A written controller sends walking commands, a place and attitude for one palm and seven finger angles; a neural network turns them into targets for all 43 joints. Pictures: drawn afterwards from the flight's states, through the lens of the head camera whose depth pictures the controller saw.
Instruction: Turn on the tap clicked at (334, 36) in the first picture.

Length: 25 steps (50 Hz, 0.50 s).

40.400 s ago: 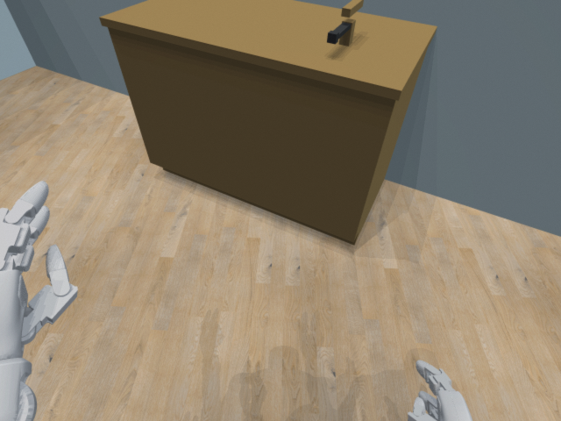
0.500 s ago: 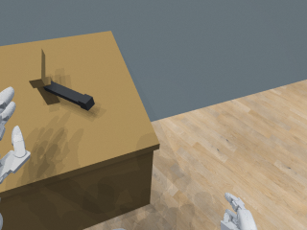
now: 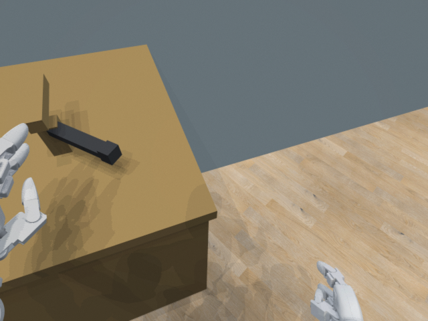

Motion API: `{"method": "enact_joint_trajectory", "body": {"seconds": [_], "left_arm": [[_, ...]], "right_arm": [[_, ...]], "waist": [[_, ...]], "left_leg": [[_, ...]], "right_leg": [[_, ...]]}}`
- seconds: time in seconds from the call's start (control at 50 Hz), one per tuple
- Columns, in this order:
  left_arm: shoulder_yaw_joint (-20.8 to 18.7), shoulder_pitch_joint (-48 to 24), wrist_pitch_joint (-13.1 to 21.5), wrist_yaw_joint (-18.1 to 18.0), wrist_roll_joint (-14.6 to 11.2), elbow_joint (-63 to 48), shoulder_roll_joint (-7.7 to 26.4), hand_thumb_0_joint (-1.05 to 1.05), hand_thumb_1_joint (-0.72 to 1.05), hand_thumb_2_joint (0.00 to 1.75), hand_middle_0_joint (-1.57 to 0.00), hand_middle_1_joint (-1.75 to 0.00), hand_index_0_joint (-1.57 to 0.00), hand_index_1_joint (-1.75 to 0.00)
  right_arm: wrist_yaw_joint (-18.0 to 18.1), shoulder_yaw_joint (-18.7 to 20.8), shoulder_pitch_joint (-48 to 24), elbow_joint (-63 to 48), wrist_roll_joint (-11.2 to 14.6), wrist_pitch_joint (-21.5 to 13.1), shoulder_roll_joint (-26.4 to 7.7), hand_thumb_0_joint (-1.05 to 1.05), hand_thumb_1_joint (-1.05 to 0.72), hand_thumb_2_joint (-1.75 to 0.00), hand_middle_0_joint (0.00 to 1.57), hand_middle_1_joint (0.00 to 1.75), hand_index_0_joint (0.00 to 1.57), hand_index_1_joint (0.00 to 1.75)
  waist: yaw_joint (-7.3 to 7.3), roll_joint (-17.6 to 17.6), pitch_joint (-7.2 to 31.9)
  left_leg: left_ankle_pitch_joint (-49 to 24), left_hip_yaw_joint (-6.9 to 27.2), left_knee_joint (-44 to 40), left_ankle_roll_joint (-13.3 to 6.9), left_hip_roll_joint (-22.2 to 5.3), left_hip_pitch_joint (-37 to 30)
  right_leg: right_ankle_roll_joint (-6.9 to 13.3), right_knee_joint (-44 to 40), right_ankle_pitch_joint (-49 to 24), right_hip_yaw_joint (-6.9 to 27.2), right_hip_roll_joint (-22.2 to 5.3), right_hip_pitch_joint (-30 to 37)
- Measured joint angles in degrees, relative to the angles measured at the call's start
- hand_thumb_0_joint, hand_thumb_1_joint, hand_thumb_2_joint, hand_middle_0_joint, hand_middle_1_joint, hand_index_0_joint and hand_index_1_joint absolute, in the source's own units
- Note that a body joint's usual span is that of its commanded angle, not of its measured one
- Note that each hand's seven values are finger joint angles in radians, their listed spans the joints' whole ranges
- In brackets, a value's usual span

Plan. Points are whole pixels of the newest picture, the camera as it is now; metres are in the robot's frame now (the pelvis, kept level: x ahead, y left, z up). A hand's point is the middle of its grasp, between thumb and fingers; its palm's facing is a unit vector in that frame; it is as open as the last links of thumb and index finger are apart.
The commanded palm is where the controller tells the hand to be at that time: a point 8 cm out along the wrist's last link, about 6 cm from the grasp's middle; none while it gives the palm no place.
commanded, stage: shuffle to correct the standing spot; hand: left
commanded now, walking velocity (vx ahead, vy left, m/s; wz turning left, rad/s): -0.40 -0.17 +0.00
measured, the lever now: (109, 152) +0.37 +0.21 +0.11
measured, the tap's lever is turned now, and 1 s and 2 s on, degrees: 44 44 44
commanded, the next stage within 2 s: come to a stop and stand still in 0.90 s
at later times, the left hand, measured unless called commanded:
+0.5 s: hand (7, 258) +0.17 +0.25 +0.17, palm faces +0.36 -0.84 -0.40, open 7.4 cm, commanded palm +0.11 +0.29 +0.18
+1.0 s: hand (75, 245) +0.18 +0.18 +0.18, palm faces +0.34 -0.81 -0.47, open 7.4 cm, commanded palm +0.13 +0.22 +0.18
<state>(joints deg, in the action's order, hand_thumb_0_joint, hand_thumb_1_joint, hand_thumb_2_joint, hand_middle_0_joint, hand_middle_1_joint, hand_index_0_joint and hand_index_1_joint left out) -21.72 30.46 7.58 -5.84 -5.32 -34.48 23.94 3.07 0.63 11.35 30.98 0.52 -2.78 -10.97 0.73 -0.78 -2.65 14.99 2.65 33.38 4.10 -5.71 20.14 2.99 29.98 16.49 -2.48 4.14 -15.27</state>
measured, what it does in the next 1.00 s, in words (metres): steps on the spot: right foot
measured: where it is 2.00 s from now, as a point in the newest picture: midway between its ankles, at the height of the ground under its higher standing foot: outside the picture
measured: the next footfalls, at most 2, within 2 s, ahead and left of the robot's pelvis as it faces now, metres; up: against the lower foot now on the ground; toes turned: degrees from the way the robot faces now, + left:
right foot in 0.98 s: +0.03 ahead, -0.17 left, +0.00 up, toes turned +1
left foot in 1.22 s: +0.02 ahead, +0.03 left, +0.00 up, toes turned +2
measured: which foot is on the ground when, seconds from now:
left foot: down 0.00-1.00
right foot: down 0.00-0.78, up 0.80-0.96, down 0.98-1.00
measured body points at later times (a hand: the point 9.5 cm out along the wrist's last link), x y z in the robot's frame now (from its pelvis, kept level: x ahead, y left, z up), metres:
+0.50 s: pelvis -0.05 +0.01 +0.00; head -0.04 +0.01 +0.45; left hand +0.14 +0.29 +0.19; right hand +0.10 -0.23 -0.09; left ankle +0.01 +0.16 -0.73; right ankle -0.03 -0.09 -0.72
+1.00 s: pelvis -0.04 -0.06 -0.01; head +0.00 -0.06 +0.44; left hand +0.16 +0.22 +0.20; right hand +0.14 -0.28 -0.09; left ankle -0.03 +0.12 -0.73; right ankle -0.01 -0.18 -0.74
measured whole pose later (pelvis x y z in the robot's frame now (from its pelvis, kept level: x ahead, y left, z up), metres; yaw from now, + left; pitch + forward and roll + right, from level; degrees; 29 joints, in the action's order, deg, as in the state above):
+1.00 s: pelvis -0.04 -0.06 -0.01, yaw -1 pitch +0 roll -1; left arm -22.6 27.5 8.7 -6.3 -3.5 -33.4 24.1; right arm 0.9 0.0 11.5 29.5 0.3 -3.5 -10.1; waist -0.3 -1.5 -4.1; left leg 18.7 0.5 37.4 4.9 -8.0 18.4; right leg 0.4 33.6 13.9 -2.9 0.1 -18.6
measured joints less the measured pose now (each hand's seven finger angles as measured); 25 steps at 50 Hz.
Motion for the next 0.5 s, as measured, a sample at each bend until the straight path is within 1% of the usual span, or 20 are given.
{"method": "enact_joint_trajectory", "body": {"seconds": [0.08, 0.16, 0.24, 0.28, 0.34, 0.38, 0.42, 0.44, 0.48, 0.5], "left_arm": [[-0.34, -0.11, 0.34, 0.22, 0.11, -0.17, 0.72, 0.02, 0.88, 0.89, -0.21, -0.30, -0.21, -0.31], [-1.53, -1.36, 1.46, 0.32, 0.44, 0.08, 1.59, 0.02, 0.88, 0.89, -0.21, -0.30, -0.21, -0.31], [-1.89, -1.32, 2.31, 0.46, 0.50, 0.27, 1.40, 0.02, 0.89, 0.89, -0.21, -0.30, -0.21, -0.31], [-1.37, -0.30, 2.13, 0.44, 0.31, 0.26, 0.85, 0.01, 0.89, 0.89, -0.21, -0.30, -0.21, -0.31], [-0.02, 1.42, 1.34, -0.01, 0.20, 0.47, -0.42, 0.01, 0.88, 0.89, -0.21, -0.30, -0.21, -0.31], [0.92, 1.95, 0.60, -0.55, 0.16, 0.83, -1.26, 0.01, 0.88, 0.89, -0.21, -0.30, -0.21, -0.31], [1.37, 1.54, -0.07, -0.93, 0.16, 1.62, -1.81, 0.01, 0.88, 0.89, -0.21, -0.30, -0.21, -0.31], [1.40, 0.98, -0.35, -1.12, 0.19, 2.24, -1.96, 0.01, 0.88, 0.89, -0.21, -0.30, -0.21, -0.31], [1.11, -0.75, -0.96, -1.38, 0.65, 3.92, -1.98, 0.01, 0.88, 0.89, -0.21, -0.30, -0.21, -0.31], [0.99, -1.83, -1.21, -1.35, 0.97, 4.82, -1.97, 0.01, 0.88, 0.89, -0.21, -0.30, -0.21, -0.31]], "right_arm": [[0.69, 0.14, -1.07, 0.13, -0.33, 0.50, 0.23, 0.01, -0.91, -0.90, 0.20, 0.30, 0.21, 0.30], [0.73, 0.03, -2.07, -0.05, -0.64, 0.67, 0.68, 0.01, -0.91, -0.90, 0.20, 0.30, 0.21, 0.30], [0.26, -0.08, -2.41, -0.46, -0.52, 0.60, 0.77, 0.01, -0.91, -0.90, 0.20, 0.30, 0.21, 0.30], [0.13, -0.09, -1.89, -0.69, -0.23, 0.70, 0.54, 0.01, -0.91, -0.90, 0.20, 0.30, 0.21, 0.30], [0.31, -0.02, -0.45, -0.23, 0.21, 0.81, -0.13, 0.01, -0.91, -0.90, 0.20, 0.30, 0.21, 0.30], [0.70, -0.05, 0.77, 0.40, 0.27, 0.98, -0.69, 0.01, -0.91, -0.90, 0.20, 0.30, 0.21, 0.30], [1.17, -0.30, 1.77, 1.05, 0.23, 1.13, -1.01, 0.01, -0.91, -0.90, 0.20, 0.30, 0.21, 0.30], [1.42, -0.47, 2.14, 1.41, 0.17, 1.09, -0.99, 0.01, -0.91, -0.90, 0.20, 0.30, 0.21, 0.30], [1.65, -0.68, 2.79, 1.75, -0.03, 1.00, -0.42, 0.01, -0.91, -0.90, 0.20, 0.30, 0.20, 0.30], [1.53, -0.69, 3.15, 1.68, -0.14, 0.97, -0.03, 0.01, -0.91, -0.90, 0.20, 0.30, 0.20, 0.30]], "waist": [[-0.25, 0.42, -0.44], [-0.37, 0.36, -1.08], [-0.30, -0.37, -1.18], [-0.16, -0.81, -0.61], [-0.21, -0.99, 0.92], [-0.15, -0.93, 1.99], [-0.24, -0.61, 2.38], [-0.20, -0.55, 2.48], [0.10, -0.47, 2.50], [0.36, -0.61, 2.38]], "left_leg": [[-1.16, -0.37, -1.52, 0.12, 0.16, -0.42], [-2.92, -0.30, -3.07, 0.26, -0.12, -0.26], [-4.17, -0.21, -3.31, 0.35, -0.64, 0.59], [-4.02, -0.28, -2.68, -0.53, -0.68, 1.18], [1.02, -0.65, 0.34, -2.29, 0.19, 2.03], [1.60, -0.94, 0.62, -2.75, 0.97, 1.67], [-1.71, -1.18, -0.50, -2.22, 1.26, 1.01], [-3.29, -1.15, -1.03, -1.89, 1.27, 0.77], [-3.75, -0.79, -1.71, -1.86, 1.29, 0.68], [-3.83, -0.32, -2.09, -1.99, 1.25, 0.74]], "right_leg": [[-0.25, -0.45, -0.70, 0.29, -0.22, -0.18], [-0.26, -1.85, -2.41, 0.22, 0.07, -0.44], [0.06, -2.53, -3.98, 0.18, 0.60, -1.18], [0.18, -2.36, -4.33, 0.23, 0.68, -1.61], [0.17, -1.71, -4.37, 0.70, 0.32, -2.19], [-0.14, -1.02, -4.12, 0.85, -0.14, -2.51], [-0.74, 0.01, -3.34, 0.94, -0.60, -2.64], [-1.29, 0.87, -1.65, 0.90, -0.67, -2.84], [-2.50, 5.55, 2.61, 1.30, -0.41, -3.98], [-2.78, 8.17, 3.61, 1.28, -0.28, -4.21]]}}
